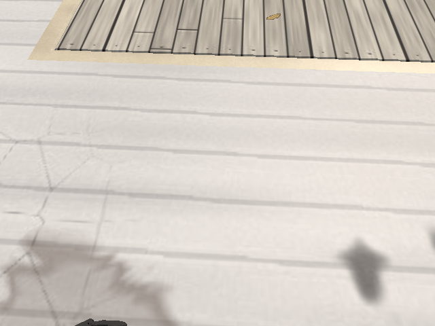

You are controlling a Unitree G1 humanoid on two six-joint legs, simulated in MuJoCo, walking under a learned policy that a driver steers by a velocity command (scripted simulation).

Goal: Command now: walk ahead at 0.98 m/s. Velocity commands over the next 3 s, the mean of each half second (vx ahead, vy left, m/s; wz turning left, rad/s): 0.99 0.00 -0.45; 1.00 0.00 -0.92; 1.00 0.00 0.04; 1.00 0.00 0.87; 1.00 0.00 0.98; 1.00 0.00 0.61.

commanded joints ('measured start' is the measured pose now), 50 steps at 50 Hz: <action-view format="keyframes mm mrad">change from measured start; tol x32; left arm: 1 -127 32 -9 -78 -14 -10 -2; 8 542 269 89 98 13 6 67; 30 493 44 49 -17 -85 -34 52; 45 -89 99 5 -230 1 62 -44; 50 316 216 54 -111 -3 54 -8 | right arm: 1 -13 -141 -12 -56 7 -26 -13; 24 -664 -143 30 -444 -27 32 13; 29 -71 -346 -53 -340 -57 19 -58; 50 -191 -342 -61 -226 -33 50 -56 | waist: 1 31 38 160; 7 323 148 -203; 9 175 -284 -347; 20 76 10 139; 28 -65 -30 -183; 30 -20 382 -464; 44 85 57 132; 50 304 139 -111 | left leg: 1 -199 253 -68 -166 688 53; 6 76 318 2 460 1388 17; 7 -62 291 29 754 1229 20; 9 -790 23 -87 1423 -129 -25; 23 -511 156 -55 467 452 -118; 28 -71 136 -84 377 191 -72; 31 256 596 -916 116 -537 46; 45 -226 323 207 -26 697 -86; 50 -150 401 189 619 1397 -78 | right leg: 1 224 71 -76 -179 100 -25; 7 810 188 -55 -269 -260 -131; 9 1262 -200 859 -423 -657 -350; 19 389 73 402 -704 -252 -216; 24 561 70 393 -632 81 -130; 28 614 112 377 -55 348 -53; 30 141 256 219 585 -632 -22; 32 9 119 158 618 -431 -44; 43 64 33 -2 205 -90 -42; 50 669 234 -104 -44 -254 -165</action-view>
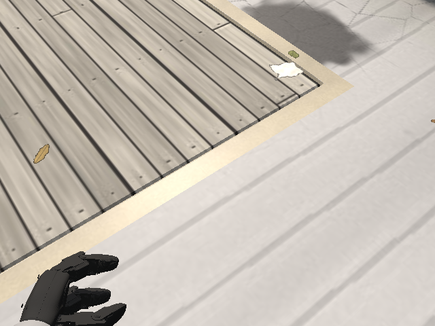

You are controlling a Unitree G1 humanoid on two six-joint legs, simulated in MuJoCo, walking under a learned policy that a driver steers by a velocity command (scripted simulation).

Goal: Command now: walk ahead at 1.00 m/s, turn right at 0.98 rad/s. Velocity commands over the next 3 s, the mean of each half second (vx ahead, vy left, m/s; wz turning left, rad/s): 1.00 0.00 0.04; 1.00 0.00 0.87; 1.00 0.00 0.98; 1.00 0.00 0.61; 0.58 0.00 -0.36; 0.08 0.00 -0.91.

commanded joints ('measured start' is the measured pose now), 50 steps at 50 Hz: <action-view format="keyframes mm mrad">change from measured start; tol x64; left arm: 1 579 174 87 134 -5 -3 44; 50 375 102 37 18 30 -60 111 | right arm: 1 -185 -264 -59 -141 -11 19 -10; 50 -294 -169 -40 -265 4 37 47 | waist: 1 354 103 -214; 50 137 14 -141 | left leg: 1 -446 217 -87 724 1238 97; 3 -1082 -47 -293 1350 -53 46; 23 -435 -166 -171 285 400 269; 26 192 191 -1004 132 207 586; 34 -663 -5 -737 -240 290 413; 44 -384 -38 -721 263 942 222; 50 -1027 -2 -430 989 174 180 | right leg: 1 796 88 83 -76 -125 -76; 4 1101 -322 933 -446 -264 -270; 23 779 -196 -3 -39 1333 210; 26 -197 101 193 1042 -455 238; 50 744 -364 631 -473 -432 92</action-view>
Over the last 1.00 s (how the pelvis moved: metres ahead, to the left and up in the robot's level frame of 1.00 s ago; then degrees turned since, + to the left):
0.91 -0.15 -0.03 -42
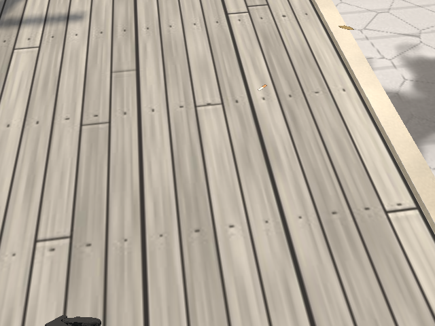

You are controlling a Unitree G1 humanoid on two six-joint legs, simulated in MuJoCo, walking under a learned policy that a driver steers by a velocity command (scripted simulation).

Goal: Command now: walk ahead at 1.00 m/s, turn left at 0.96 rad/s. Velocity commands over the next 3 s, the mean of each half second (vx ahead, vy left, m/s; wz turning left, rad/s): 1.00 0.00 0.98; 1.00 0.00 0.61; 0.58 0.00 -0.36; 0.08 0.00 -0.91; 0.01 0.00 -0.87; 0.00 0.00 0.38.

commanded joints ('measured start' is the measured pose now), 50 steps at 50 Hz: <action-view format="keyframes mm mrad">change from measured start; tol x32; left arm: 1 215 106 51 29 -3 -6 5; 34 -110 82 11 -119 -30 24 -39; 39 510 289 99 34 9 5 21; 50 308 110 62 172 -42 -41 -36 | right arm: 1 -122 -26 12 -137 -32 9 32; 12 -430 29 65 -280 -26 44 94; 18 134 -141 -31 -78 -14 29 19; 40 152 43 35 -104 18 -59 -2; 50 -320 20 77 -218 -42 -14 48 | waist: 1 118 -100 -82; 17 -203 -145 -176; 19 -10 221 -191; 38 257 -20 -225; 40 133 -505 -395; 43 122 -34 -58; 50 63 -98 90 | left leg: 1 -476 146 16 98 83 -20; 16 46 -23 298 -472 217 106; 20 767 328 -651 -855 38 388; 29 -149 72 -269 -1071 272 213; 37 241 124 -229 -635 959 60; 40 -374 -87 -76 191 -76 -2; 50 -479 113 11 -264 236 -43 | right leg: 1 460 -297 382 -339 -173 -144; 11 326 -169 -222 -497 464 -51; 16 455 -239 -246 21 1334 -32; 17 326 -248 -220 314 1232 -52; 19 -311 34 -160 1056 -308 12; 20 -448 29 63 1100 -246 7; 33 83 -42 16 37 326 8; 38 546 -17 19 -21 2 -69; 40 815 -408 968 -353 -518 -213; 50 281 -173 156 -518 85 -192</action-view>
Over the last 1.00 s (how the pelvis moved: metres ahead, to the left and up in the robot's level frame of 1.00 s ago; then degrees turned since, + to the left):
0.93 0.05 0.02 30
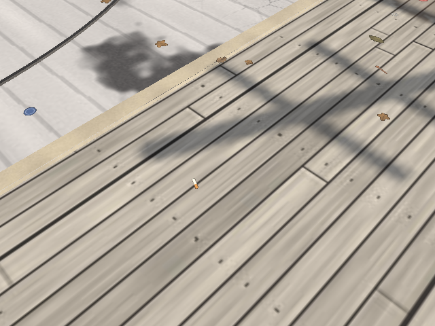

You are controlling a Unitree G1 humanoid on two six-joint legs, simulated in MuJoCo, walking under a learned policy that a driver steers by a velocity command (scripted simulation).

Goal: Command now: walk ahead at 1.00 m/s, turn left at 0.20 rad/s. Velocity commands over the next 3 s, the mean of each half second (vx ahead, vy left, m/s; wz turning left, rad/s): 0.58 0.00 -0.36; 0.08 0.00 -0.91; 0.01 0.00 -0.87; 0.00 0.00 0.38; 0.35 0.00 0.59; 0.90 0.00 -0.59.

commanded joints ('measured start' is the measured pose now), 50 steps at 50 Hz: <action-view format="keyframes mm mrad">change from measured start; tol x64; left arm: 1 -80 104 13 -59 -14 -36 -7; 50 -342 184 103 -408 -43 145 54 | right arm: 1 -128 -30 15 -117 1 -14 18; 50 -97 -54 -78 0 56 23 -59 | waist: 1 -63 -105 131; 12 -206 77 -627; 50 -38 -231 -125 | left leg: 1 -54 45 45 -249 162 -16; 11 1213 568 -439 -460 1067 206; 31 593 270 348 -394 828 -5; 34 -36 -117 53 373 -477 -163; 50 283 -73 -54 -508 -56 -144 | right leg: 1 -93 -211 141 -300 236 -139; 8 86 -214 67 32 1185 -90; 12 -518 -11 271 1125 -298 7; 31 -219 -3 -82 242 190 -111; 33 101 -189 367 181 991 -282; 50 -186 -90 612 34 135 -153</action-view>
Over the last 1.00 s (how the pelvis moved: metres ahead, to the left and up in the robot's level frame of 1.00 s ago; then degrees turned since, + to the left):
0.86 0.25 0.02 46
